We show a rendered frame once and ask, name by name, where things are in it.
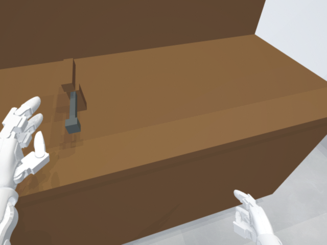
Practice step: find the tap lever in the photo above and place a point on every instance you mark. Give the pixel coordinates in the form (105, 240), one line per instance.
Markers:
(72, 124)

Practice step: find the right robot forearm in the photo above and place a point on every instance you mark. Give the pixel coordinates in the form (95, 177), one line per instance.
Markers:
(268, 239)

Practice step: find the counter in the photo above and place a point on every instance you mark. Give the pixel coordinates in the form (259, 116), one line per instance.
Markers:
(179, 103)

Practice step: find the robot left hand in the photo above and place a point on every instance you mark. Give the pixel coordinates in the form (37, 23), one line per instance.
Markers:
(17, 134)

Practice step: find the robot right hand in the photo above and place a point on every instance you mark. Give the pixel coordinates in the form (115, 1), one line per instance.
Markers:
(255, 221)

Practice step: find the left robot forearm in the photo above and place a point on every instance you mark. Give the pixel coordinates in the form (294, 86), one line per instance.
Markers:
(8, 214)

